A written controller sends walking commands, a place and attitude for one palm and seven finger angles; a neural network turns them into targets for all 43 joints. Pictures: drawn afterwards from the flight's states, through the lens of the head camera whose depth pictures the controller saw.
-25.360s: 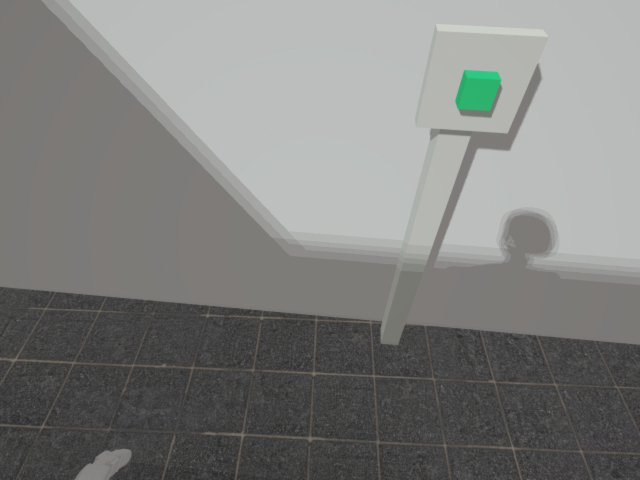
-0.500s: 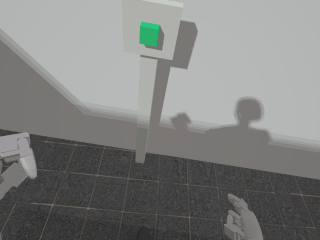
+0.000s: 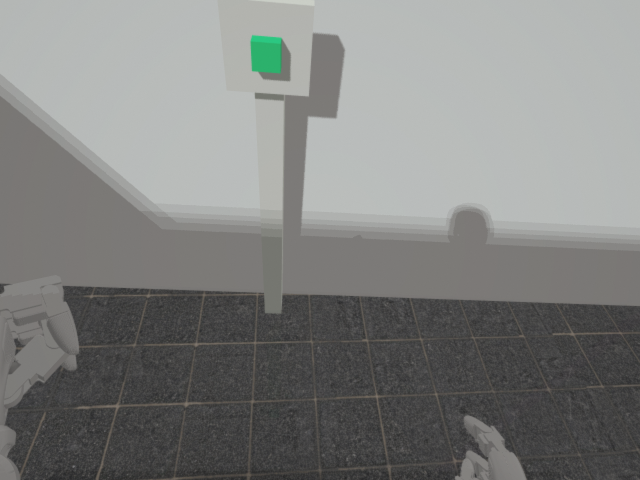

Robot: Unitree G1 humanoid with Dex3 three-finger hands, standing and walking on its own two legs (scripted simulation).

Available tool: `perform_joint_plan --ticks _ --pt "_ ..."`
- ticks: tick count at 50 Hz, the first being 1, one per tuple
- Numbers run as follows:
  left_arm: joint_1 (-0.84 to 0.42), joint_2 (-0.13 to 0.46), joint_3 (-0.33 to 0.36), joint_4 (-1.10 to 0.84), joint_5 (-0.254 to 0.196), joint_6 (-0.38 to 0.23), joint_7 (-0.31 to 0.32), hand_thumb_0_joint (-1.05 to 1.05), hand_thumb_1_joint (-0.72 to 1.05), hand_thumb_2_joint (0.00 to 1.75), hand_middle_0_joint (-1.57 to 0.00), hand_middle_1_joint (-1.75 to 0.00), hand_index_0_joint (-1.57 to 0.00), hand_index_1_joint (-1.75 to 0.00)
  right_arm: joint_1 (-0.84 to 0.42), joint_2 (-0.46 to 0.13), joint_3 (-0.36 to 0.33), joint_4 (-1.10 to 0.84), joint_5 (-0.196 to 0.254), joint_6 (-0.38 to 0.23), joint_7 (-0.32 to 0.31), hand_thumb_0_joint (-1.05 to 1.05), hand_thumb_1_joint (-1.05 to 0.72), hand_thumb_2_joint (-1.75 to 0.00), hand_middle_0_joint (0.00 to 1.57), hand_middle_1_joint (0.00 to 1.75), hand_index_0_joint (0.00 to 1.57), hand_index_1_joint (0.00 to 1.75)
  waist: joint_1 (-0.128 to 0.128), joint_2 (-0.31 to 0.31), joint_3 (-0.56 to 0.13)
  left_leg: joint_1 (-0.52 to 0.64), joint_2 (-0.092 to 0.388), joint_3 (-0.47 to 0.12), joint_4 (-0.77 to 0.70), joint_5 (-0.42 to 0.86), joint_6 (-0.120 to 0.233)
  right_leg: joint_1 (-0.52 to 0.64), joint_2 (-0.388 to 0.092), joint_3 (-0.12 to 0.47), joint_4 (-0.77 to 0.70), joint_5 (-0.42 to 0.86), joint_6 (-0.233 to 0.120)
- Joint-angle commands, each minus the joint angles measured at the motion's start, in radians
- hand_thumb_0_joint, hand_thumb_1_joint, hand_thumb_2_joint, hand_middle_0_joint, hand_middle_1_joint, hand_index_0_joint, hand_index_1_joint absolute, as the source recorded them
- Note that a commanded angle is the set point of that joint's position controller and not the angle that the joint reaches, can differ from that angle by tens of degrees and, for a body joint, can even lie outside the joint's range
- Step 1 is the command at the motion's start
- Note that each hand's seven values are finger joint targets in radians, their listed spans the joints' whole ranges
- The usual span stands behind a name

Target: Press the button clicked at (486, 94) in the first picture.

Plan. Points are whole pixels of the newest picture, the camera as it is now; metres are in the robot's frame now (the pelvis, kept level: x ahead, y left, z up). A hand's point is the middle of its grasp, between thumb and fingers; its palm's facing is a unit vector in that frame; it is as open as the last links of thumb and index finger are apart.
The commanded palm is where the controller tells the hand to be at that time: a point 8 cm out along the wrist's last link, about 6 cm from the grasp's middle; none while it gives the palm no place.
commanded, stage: stop stepping back and stand still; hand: left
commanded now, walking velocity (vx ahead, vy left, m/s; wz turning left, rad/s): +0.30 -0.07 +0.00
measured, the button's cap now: (266, 53) +0.77 +0.13 +0.18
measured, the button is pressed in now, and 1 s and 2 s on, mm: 0 0 0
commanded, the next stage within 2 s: let the arm hang, fingers relaxed in 0.58 s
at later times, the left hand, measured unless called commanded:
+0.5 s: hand out of the picture +0.16 +0.28 +0.18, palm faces +0.41 -0.82 -0.40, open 3.1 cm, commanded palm +0.09 +0.33 +0.18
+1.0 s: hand out of the picture +0.05 +0.25 -0.17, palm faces +0.15 -0.97 -0.21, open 3.4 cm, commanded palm none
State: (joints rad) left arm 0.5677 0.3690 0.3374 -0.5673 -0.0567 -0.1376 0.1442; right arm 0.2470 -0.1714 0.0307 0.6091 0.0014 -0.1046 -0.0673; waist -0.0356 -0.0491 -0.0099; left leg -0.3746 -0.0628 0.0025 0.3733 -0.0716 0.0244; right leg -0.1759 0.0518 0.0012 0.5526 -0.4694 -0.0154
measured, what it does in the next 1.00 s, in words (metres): steps on the spot: left foot, then right foot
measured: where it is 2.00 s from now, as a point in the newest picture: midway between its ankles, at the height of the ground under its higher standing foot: outside the picture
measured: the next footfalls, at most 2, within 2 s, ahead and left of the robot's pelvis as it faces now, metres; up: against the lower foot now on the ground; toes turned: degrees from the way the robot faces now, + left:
left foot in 0.36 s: +0.02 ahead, +0.18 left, +0.00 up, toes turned +7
right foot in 0.60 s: +0.06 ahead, -0.05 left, +0.00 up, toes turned -3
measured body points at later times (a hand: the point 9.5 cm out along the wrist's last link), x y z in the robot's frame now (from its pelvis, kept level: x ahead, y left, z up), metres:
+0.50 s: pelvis -0.03 +0.04 +0.00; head -0.03 +0.07 +0.45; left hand +0.13 +0.32 +0.21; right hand +0.14 -0.18 -0.07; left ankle -0.02 +0.18 -0.74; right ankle -0.02 -0.07 -0.71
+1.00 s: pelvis -0.02 +0.05 -0.01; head +0.00 +0.07 +0.44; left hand +0.04 +0.30 -0.15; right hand +0.06 -0.20 -0.14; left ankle -0.02 +0.17 -0.74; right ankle +0.02 -0.05 -0.74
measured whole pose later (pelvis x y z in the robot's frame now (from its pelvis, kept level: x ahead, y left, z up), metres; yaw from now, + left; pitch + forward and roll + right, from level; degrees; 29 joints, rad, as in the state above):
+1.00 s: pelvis -0.02 +0.05 -0.01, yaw +6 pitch -1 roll -1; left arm 0.26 0.21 0.05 0.77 0.02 0.04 0.04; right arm 0.26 -0.21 0.00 0.88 -0.03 0.04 -0.01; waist -0.01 -0.05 0.07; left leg -0.27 0.04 0.03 0.60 -0.31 -0.01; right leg -0.28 -0.03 -0.15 0.56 -0.26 -0.03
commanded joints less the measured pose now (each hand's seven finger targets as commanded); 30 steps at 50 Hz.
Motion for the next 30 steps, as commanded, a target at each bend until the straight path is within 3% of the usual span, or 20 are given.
perform_joint_plan --ticks 1,2,3,4,6,8,10,13,15,16,17,18,19,20,22,24,27,28,29,30 --pt "0.248 0.236 0.177 -0.370 0.005 -0.095 0.005 0.00 0.90 0.90 -1.30 -1.50 -1.30 -1.50 -0.132 -0.134 -0.062 -0.183 -0.003 -0.046 0.016 0.00 -0.90 -0.90 0.20 0.30 0.20 0.30 0.069 0.169 -0.186 -0.063 0.071 -0.035 0.028 -0.401 -0.070 0.191 -0.057 -0.001 -0.213 -0.014 -0.056" --pt "0.277 0.264 0.225 -0.323 0.003 -0.086 0.014 0.00 0.90 0.90 -1.30 -1.50 -1.30 -1.50 -0.112 -0.129 -0.074 -0.167 -0.002 -0.026 0.014 0.00 -0.90 -0.90 0.20 0.30 0.20 0.30 0.071 -0.056 -0.166 -0.072 0.023 0.015 0.386 -0.333 -0.052 0.033 -0.246 0.232 -0.345 -0.142 -0.130" --pt "0.182 0.225 0.198 -0.328 -0.010 -0.079 0.015 0.00 0.90 0.90 -1.30 -1.50 -1.30 -1.50 -0.130 -0.137 -0.081 -0.146 -0.007 0.003 0.009 0.00 -0.90 -0.90 0.20 0.30 0.20 0.30 0.058 -0.141 -0.072 -0.248 0.008 -0.003 0.657 -0.320 -0.048 -0.053 -0.422 0.428 -0.439 -0.207 -0.220" --pt "0.117 0.224 0.210 -0.276 -0.009 -0.086 0.018 0.00 0.90 0.90 -1.30 -1.50 -1.30 -1.50 -0.107 -0.159 -0.097 -0.126 -0.003 0.008 0.003 0.00 -0.90 -0.90 0.20 0.30 0.20 0.30 0.029 -0.078 -0.028 -0.345 0.037 -0.042 0.805 -0.283 -0.048 -0.081 -0.428 0.409 -0.427 -0.191 -0.226" --pt "0.064 0.192 0.200 -0.107 -0.005 -0.089 0.015 0.00 0.90 0.90 -1.30 -1.50 -1.30 -1.50 -0.108 -0.139 -0.083 -0.123 -0.001 0.005 -0.004 0.00 -0.90 -0.90 0.20 0.30 0.20 0.30 -0.006 -0.038 0.038 -0.319 0.111 -0.070 0.834 -0.235 -0.039 -0.221 -0.375 0.315 -0.417 -0.275 -0.191" --pt "-0.017 0.174 0.150 0.014 0.008 -0.081 0.011 0.00 0.90 0.90 -1.30 -1.50 -1.30 -1.50 -0.142 -0.156 -0.080 -0.121 0.006 0.003 -0.020 0.00 -0.90 -0.90 0.20 0.30 0.20 0.30 0.000 -0.041 0.110 -0.252 0.136 -0.034 0.695 -0.229 -0.028 -0.291 -0.329 0.234 -0.425 -0.306 -0.151" --pt "-0.064 0.137 0.095 0.066 0.020 -0.086 0.010 0.00 0.90 0.90 -1.30 -1.50 -1.30 -1.50 -0.140 -0.156 -0.076 -0.107 0.004 -0.015 -0.031 0.00 -0.90 -0.90 0.20 0.30 0.20 0.30 0.017 -0.054 0.110 -0.195 0.125 0.034 0.519 -0.244 -0.009 -0.216 -0.305 0.183 -0.397 -0.231 -0.142" --pt "-0.156 0.120 0.034 -0.036 0.041 -0.096 0.026 0.00 0.90 0.90 -1.30 -1.50 -1.30 -1.50 -0.143 -0.150 -0.073 -0.114 -0.008 -0.046 -0.047 0.00 -0.90 -0.90 0.20 0.30 0.20 0.30 0.039 -0.106 0.074 -0.021 0.104 0.107 0.302 -0.292 0.011 -0.160 -0.292 0.136 -0.351 -0.171 -0.141" --pt "-0.158 0.115 0.013 -0.146 0.039 -0.097 0.037 0.00 0.90 0.90 -1.30 -1.50 -1.30 -1.50 -0.127 -0.155 -0.076 -0.123 -0.015 -0.064 -0.047 0.00 -0.90 -0.90 0.20 0.30 0.20 0.30 0.035 -0.134 0.038 0.110 0.080 0.129 0.149 -0.265 0.017 -0.141 -0.247 0.093 -0.279 -0.134 -0.121" --pt "-0.149 0.133 0.032 -0.206 0.033 -0.101 0.040 0.00 0.90 0.90 -1.30 -1.50 -1.30 -1.50 -0.118 -0.165 -0.082 -0.130 -0.016 -0.073 -0.048 0.00 -0.90 -0.90 0.20 0.30 0.20 0.30 0.030 -0.077 0.020 0.185 0.089 0.101 0.087 -0.255 0.025 -0.149 -0.211 0.062 -0.187 -0.044 -0.097" --pt "-0.127 0.163 0.058 -0.264 0.023 -0.105 0.041 0.00 0.90 0.90 -1.30 -1.50 -1.30 -1.50 -0.105 -0.184 -0.089 -0.139 -0.009 -0.075 -0.049 0.00 -0.90 -0.90 0.20 0.30 0.20 0.30 0.020 0.053 -0.009 0.272 0.153 -0.007 0.022 -0.234 0.049 -0.189 -0.165 0.009 -0.034 0.061 -0.056" --pt "-0.143 0.173 0.080 -0.362 0.021 -0.120 0.042 0.00 0.90 0.90 -1.30 -1.50 -1.30 -1.50 -0.101 -0.200 -0.091 -0.158 -0.007 -0.073 -0.043 0.00 -0.90 -0.90 0.20 0.30 0.20 0.30 0.019 0.274 -0.040 0.370 0.292 -0.230 -0.009 -0.087 0.108 -0.295 -0.074 -0.070 0.172 0.108 0.000" --pt "-0.179 0.209 0.109 -0.422 0.030 -0.140 0.044 0.00 0.90 0.90 -1.30 -1.50 -1.30 -1.50 -0.090 -0.182 -0.083 -0.163 -0.010 -0.080 -0.027 0.00 -0.90 -0.90 0.20 0.30 0.20 0.30 0.019 0.371 -0.037 0.411 0.390 -0.387 -0.066 0.104 0.147 -0.406 -0.031 -0.083 0.312 -0.041 0.020" --pt "-0.136 0.231 0.143 -0.394 0.032 -0.147 0.038 0.00 0.90 0.90 -1.30 -1.50 -1.30 -1.50 -0.086 -0.149 -0.081 -0.136 -0.013 -0.090 -0.016 0.00 -0.90 -0.90 0.20 0.30 0.20 0.30 0.019 0.339 -0.019 0.340 0.409 -0.390 -0.114 0.062 0.164 -0.399 -0.050 -0.031 0.402 -0.099 0.018" --pt "-0.050 0.248 0.191 -0.397 0.020 -0.137 0.040 0.00 0.90 0.90 -1.30 -1.50 -1.30 -1.50 -0.083 -0.142 -0.084 -0.130 -0.006 -0.097 0.004 0.00 -0.90 -0.90 0.20 0.30 0.20 0.30 0.034 0.310 -0.017 0.270 0.388 -0.303 -0.084 0.085 0.153 -0.347 -0.089 -0.004 0.352 -0.032 0.019" --pt "0.062 0.179 0.168 -0.311 0.017 -0.119 0.035 0.00 0.90 0.90 -1.30 -1.50 -1.30 -1.50 -0.091 -0.142 -0.082 -0.134 0.004 -0.088 0.023 0.00 -0.90 -0.90 0.20 0.30 0.20 0.30 0.036 0.324 -0.023 0.195 0.327 -0.104 -0.037 0.112 0.094 -0.228 -0.076 -0.057 0.211 0.088 0.026" --pt "0.137 0.141 0.162 -0.177 0.003 -0.105 0.022 0.00 0.90 0.90 -1.30 -1.50 -1.30 -1.50 -0.086 -0.149 -0.080 -0.150 0.006 -0.064 0.025 0.00 -0.90 -0.90 0.20 0.30 0.20 0.30 0.036 0.267 -0.018 0.031 0.291 -0.011 -0.012 -0.087 0.055 -0.021 -0.032 -0.120 0.042 0.182 0.032" --pt "0.114 0.152 0.162 -0.157 0.005 -0.103 0.020 0.00 0.90 0.90 -1.30 -1.50 -1.30 -1.50 -0.097 -0.151 -0.079 -0.153 0.007 -0.054 0.023 0.00 -0.90 -0.90 0.20 0.30 0.20 0.30 0.034 0.228 -0.004 -0.047 0.285 -0.013 0.008 -0.193 0.048 0.057 -0.033 -0.115 -0.005 0.184 0.031" --pt "0.090 0.155 0.163 -0.132 0.006 -0.102 0.019 0.00 0.90 0.90 -1.30 -1.50 -1.30 -1.50 -0.107 -0.146 -0.078 -0.155 0.009 -0.046 0.021 0.00 -0.90 -0.90 0.20 0.30 0.20 0.30 0.030 0.165 0.006 -0.089 0.257 0.006 0.043 -0.304 0.034 0.091 -0.049 -0.077 -0.053 0.166 0.024" --pt "0.069 0.167 0.167 -0.123 0.010 -0.099 0.020 0.00 0.90 0.90 -1.30 -1.50 -1.30 -1.50 -0.109 -0.142 -0.078 -0.159 0.008 -0.038 0.018 0.00 -0.90 -0.90 0.20 0.30 0.20 0.30 0.028 0.056 0.019 -0.107 0.202 0.018 0.118 -0.377 0.016 0.077 -0.091 0.024 -0.139 0.150 0.002"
